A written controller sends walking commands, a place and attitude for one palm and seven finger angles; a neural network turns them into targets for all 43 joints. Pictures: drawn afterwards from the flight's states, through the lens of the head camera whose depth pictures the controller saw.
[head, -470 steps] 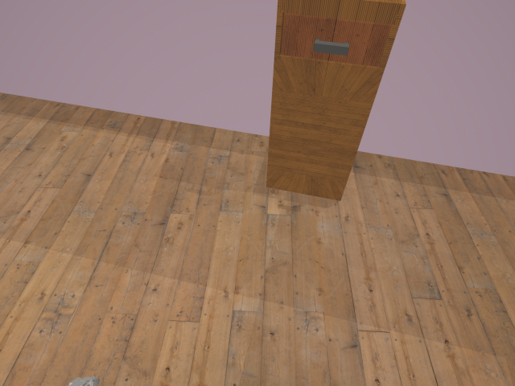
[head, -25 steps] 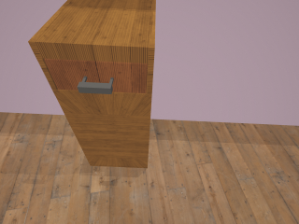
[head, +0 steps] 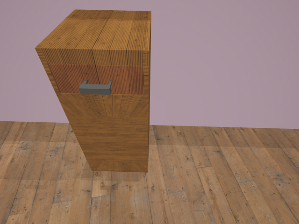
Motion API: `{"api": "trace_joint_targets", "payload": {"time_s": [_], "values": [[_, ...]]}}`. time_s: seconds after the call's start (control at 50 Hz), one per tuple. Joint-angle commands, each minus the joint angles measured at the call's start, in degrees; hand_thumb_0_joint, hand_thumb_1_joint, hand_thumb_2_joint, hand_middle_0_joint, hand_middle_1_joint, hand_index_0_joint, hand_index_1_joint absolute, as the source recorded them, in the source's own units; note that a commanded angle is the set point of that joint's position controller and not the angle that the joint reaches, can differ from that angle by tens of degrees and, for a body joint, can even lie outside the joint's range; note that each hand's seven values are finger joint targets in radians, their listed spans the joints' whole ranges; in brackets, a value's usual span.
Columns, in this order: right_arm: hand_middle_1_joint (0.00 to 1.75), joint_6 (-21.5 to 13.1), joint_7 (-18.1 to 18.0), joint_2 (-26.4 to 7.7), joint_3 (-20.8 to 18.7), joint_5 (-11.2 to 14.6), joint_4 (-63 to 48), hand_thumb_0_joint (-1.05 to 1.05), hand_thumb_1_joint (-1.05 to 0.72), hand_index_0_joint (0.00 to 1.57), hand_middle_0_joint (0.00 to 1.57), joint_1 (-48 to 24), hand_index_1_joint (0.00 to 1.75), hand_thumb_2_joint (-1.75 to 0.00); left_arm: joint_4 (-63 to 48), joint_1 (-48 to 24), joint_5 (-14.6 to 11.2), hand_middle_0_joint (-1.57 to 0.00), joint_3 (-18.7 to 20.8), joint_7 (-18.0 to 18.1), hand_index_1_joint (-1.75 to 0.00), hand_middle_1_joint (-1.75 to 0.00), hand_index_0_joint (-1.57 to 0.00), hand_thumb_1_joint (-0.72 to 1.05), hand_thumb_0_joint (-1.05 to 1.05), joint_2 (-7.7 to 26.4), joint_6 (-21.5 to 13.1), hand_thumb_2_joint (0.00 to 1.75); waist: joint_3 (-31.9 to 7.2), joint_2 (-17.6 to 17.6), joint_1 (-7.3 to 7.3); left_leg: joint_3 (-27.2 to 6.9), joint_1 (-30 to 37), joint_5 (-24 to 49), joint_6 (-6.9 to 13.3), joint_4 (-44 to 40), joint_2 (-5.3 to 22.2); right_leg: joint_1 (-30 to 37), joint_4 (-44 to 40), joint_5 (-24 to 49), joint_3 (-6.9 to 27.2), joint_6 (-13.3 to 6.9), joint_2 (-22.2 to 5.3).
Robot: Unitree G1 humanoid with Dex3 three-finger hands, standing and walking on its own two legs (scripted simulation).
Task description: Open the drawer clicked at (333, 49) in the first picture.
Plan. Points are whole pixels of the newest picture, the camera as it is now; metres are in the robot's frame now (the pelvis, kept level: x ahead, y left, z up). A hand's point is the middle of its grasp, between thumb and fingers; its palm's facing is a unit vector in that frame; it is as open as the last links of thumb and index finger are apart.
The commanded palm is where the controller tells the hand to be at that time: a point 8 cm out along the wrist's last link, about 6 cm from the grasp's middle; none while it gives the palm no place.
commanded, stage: shuffle to correct the standing spot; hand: left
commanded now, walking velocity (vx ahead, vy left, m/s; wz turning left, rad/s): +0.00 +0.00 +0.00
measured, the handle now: (96, 85) +0.60 +0.25 +0.04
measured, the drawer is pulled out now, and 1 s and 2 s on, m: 0.00 0.00 0.00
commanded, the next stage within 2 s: come to a stop and stand still in 0.54 s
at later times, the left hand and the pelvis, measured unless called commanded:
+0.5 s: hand out of the picture +0.00 +0.17 -0.18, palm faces +0.11 -0.98 -0.15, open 7.4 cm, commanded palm none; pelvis +0.03 +0.01 -0.01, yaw +2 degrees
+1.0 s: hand out of the picture +0.13 +0.23 -0.17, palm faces +0.05 -0.97 -0.23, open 7.3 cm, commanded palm none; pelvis +0.09 +0.04 +0.00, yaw +0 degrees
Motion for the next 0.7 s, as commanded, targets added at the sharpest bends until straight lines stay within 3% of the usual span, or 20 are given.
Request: {"api": "trace_joint_targets", "payload": {"time_s": [0.0, 0.1, 0.2, 0.26, 0.3, 0.32, 0.36, 0.38, 0.4, 0.42, 0.44, 0.46, 0.48, 0.52, 0.58, 0.6, 0.62, 0.64, 0.66, 0.68], "values": [[0.3, -0.49, -0.08, -4.57, -1.13, 0.31, -1.18, 0.0, -0.9, 0.2, 0.2, 4.22, 0.3, -0.9, -1.9, 3.33, -0.08, -0.2, 0.97, 0.15, -0.3, -0.3, -0.2, 0.9, 0.0, 5.02, -0.92, 0.9, 6.16, 0.05, -0.15, -3.67, -8.62, 0.5, 2.08, -8.22, 2.97, 0.93, -7.15, -1.84, 4.2, -2.67, -2.73], [0.3, 0.36, 0.33, -4.37, -1.42, -0.18, -0.67, 0.0, -0.9, 0.2, 0.2, 6.19, 0.3, -0.9, -2.05, 4.9, 0.39, -0.2, 1.94, -0.08, -0.3, -0.3, -0.2, 0.9, 0.0, 5.73, -0.65, 0.9, 7.69, -3.11, 0.28, -2.05, -11.48, -10.7, 2.52, -5.27, 1.06, -1.42, -9.03, -19.54, 6.52, -3.77, -3.4], [0.3, 0.62, 0.7, -2.65, -1.58, -0.38, -1.37, 0.0, -0.9, 0.2, 0.2, 8.55, 0.3, -0.9, -2.76, 6.32, 0.4, -0.2, 3.35, -0.18, -0.3, -0.3, -0.2, 0.9, 0.0, 6.97, -0.48, 0.9, 8.64, -7.43, -0.04, 0.7, -11.68, -9.57, 2.85, 2.51, -1.61, -6.48, -13.38, -29.72, 12.05, -6.39, -7.08], [0.3, -0.15, 0.63, -2.63, -1.58, -0.44, -0.66, 0.0, -0.9, 0.2, 0.2, 11.38, 0.3, -0.9, -3.71, 4.55, 0.42, -0.2, 3.44, -0.57, -0.3, -0.3, -0.2, 0.9, 0.0, 5.52, -0.52, 0.9, 9.19, -0.05, -0.97, -3.23, -9.08, -11.65, 3.76, -4.49, 0.24, -9.6, -6.86, -25.31, 7.22, -5.75, -3.75], [0.3, -0.69, 0.36, -5.32, -2.3, -0.49, -0.41, 0.0, -0.9, 0.2, 0.2, 12.76, 0.3, -0.9, -4.58, 3.61, 0.73, -0.2, 3.08, -1.03, -0.3, -0.3, -0.2, 0.9, 0.0, 2.54, -0.71, 0.9, 11.17, 9.92, -1.59, -12.35, -10.18, -19.98, 6.35, -13.82, 6.69, -11.09, 4.74, -17.9, -0.49, -4.17, 1.42], [0.3, -1.02, 0.11, -6.27, -2.5, -0.32, -0.37, 0.0, -0.9, 0.2, 0.2, 12.51, 0.3, -0.9, -5.12, 2.8, 0.91, -0.2, 2.76, -1.28, -0.3, -0.3, -0.2, 0.9, 0.0, 0.92, -1.24, 0.9, 12.0, 11.28, -1.53, -17.16, -10.18, -19.35, 8.42, -16.24, 9.98, -11.3, 9.91, -11.69, -3.16, -3.96, 2.72], [0.3, -1.53, -0.07, -5.73, -2.28, -0.06, -1.2, 0.0, -0.9, 0.2, 0.2, 9.09, 0.3, -0.9, -4.85, 4.34, 0.88, -0.2, 2.45, -1.71, -0.3, -0.3, -0.2, 0.9, 0.0, -0.88, -2.11, 0.9, 10.26, 8.37, 0.69, -14.66, -11.09, -9.52, 9.39, -13.13, 9.88, -5.92, 6.84, -7.81, -3.15, -4.23, 2.14], [0.3, -1.72, -0.14, -5.04, -1.97, 0.06, -1.59, 0.0, -0.9, 0.2, 0.2, 8.2, 0.3, -0.9, -4.13, 6.43, 0.77, -0.2, 2.73, -1.79, -0.3, -0.3, -0.2, 0.9, 0.0, -0.4, -2.39, 0.9, 8.78, 5.93, 1.72, -10.99, -13.4, -5.16, 8.31, -9.96, 7.83, -0.37, 3.67, -6.1, -1.87, -4.54, 1.65], [0.3, -2.02, -0.1, -4.27, -1.73, 0.16, -2.09, 0.0, -0.9, 0.2, 0.2, 7.1, 0.3, -0.9, -3.09, 9.78, 0.65, -0.2, 3.11, -1.57, -0.3, -0.3, -0.2, 0.9, 0.0, 0.71, -2.72, 0.9, 7.74, 2.42, 3.4, -7.09, -17.53, -2.22, 6.85, -4.28, 4.54, 5.9, 0.47, -5.24, 2.77, -5.51, -0.85], [0.3, -2.49, 0.07, -2.69, -1.36, 0.43, -3.0, 0.0, -0.9, 0.2, 0.2, 6.21, 0.3, -0.9, -1.52, 14.42, 0.58, -0.2, 3.7, -1.17, -0.3, -0.3, -0.2, 0.9, 0.0, 3.74, -3.19, 0.9, 5.71, -4.46, 4.6, -1.29, -23.58, -2.42, 4.62, 4.75, -0.38, 13.76, -4.21, -1.96, 11.88, -8.19, -7.85], [0.3, -2.57, 0.34, -1.72, -1.55, 0.3, -3.8, 0.0, -0.9, 0.2, 0.2, 5.45, 0.3, -0.9, -0.01, 18.2, 0.3, -0.2, 4.8, -0.76, -0.3, -0.3, -0.2, 0.9, 0.0, 8.1, -3.56, 0.9, 2.97, -13.23, 5.13, 2.83, -27.48, -10.3, 2.91, 15.23, -3.21, 17.66, -10.88, -1.1, 23.56, -12.13, -16.6], [0.3, -2.35, 0.53, -2.66, -1.82, -0.06, -5.15, 0.0, -0.9, 0.2, 0.2, 1.48, 0.3, -0.9, 0.59, 19.5, 0.4, -0.2, 5.25, -0.3, -0.3, -0.3, -0.2, 0.9, 0.0, 8.91, -3.82, 0.9, 4.45, -16.13, 6.45, 0.33, -31.82, -15.47, 2.61, 24.15, -1.15, 17.47, -13.97, 3.85, 28.77, -15.52, -21.2], [0.3, -2.23, 0.67, -2.8, -2.18, -0.04, -6.03, 0.0, -0.9, 0.2, 0.2, -0.47, 0.3, -0.9, 0.49, 18.76, 0.66, -0.2, 5.26, 0.19, -0.3, -0.3, -0.2, 0.9, 0.0, 7.77, -3.58, 0.9, 5.8, -12.4, 5.87, -1.95, -33.6, -15.41, 2.62, 28.5, 0.56, 16.13, -13.87, 6.0, 28.28, -17.17, -22.52], [0.3, -2.21, 1.74, -1.38, -2.37, 0.36, -5.98, 0.0, -0.9, 0.2, 0.2, -0.36, 0.3, -0.9, -1.68, 11.66, 1.25, -0.2, 4.87, 0.38, -0.3, -0.3, -0.2, 0.9, 0.0, 7.17, -3.4, 0.9, 5.19, -9.09, 2.51, -4.3, -26.5, -12.95, 3.18, 23.55, 3.22, 7.47, -12.2, 4.29, 18.58, -14.51, -19.81], [0.3, -1.78, 2.3, 0.93, -2.08, 0.14, -2.84, 0.0, -0.9, 0.2, 0.2, 8.32, 0.3, -0.9, -4.09, 3.39, 1.16, -0.2, 4.86, -0.14, -0.3, -0.3, -0.2, 0.9, 0.0, 7.01, -2.64, 0.9, 5.27, -7.67, -3.26, 3.92, -0.21, 2.86, 1.81, 4.19, -1.51, -13.75, -9.84, -12.87, 4.49, -7.74, -10.59], [0.3, -1.63, 1.94, -1.54, -2.41, -0.04, -1.37, 0.0, -0.9, 0.2, 0.2, 12.6, 0.3, -0.9, -4.63, 2.3, 1.1, -0.2, 4.52, -0.46, -0.3, -0.3, -0.2, 0.9, 0.0, 5.82, -1.91, 0.9, 6.01, -0.72, -4.66, 4.01, 4.73, 0.1, 0.63, 1.59, -1.76, -18.84, -3.45, -18.38, 1.57, -6.51, -7.06], [0.3, -1.75, 1.34, -5.36, -3.43, -0.74, -0.72, 0.0, -0.9, 0.2, 0.2, 16.42, 0.3, -0.9, -5.82, 2.05, 0.86, -0.2, 4.04, -0.86, -0.3, -0.3, -0.2, 0.9, 0.0, 3.24, -1.28, 0.9, 6.49, 12.69, -5.71, -8.68, 4.43, -12.08, 2.84, -6.88, 5.97, -23.19, 9.87, -20.69, -2.25, -4.46, -1.58], [0.3, -1.8, 0.66, -9.68, -4.27, -1.16, -0.93, 0.0, -0.9, 0.2, 0.2, 19.23, 0.3, -0.9, -7.89, 1.2, 0.59, -0.2, 3.69, -1.14, -0.3, -0.3, -0.2, 0.9, 0.0, 0.83, -1.25, 0.9, 6.61, 20.83, -6.33, -28.05, 1.8, -20.35, 9.32, -19.51, 18.03, -27.31, 25.5, -23.15, -5.52, -2.76, 3.28], [0.3, -1.63, 0.41, -10.21, -4.33, -1.14, -1.81, 0.0, -0.9, 0.2, 0.2, 15.83, 0.3, -0.9, -8.86, -0.85, 0.73, -0.2, 3.66, -1.32, -0.3, -0.3, -0.2, 0.9, 0.0, 1.16, -1.77, 0.9, 7.14, 10.73, -5.32, -32.8, -1.01, -19.04, 14.02, -21.06, 21.12, -27.63, 32.87, -19.23, 0.0, -4.35, 0.46], [0.3, -1.8, 0.3, -9.06, -3.94, -1.19, -2.99, 0.0, -0.9, 0.2, 0.2, 11.86, 0.3, -0.9, -8.09, -0.63, 1.03, -0.2, 3.41, -1.11, -0.3, -0.3, -0.2, 0.9, 0.0, 0.53, -1.88, 0.9, 5.98, 6.44, -3.37, -31.5, -4.2, -13.94, 14.42, -19.93, 21.38, -26.35, 37.41, -16.34, 1.5, -4.41, -0.81]]}}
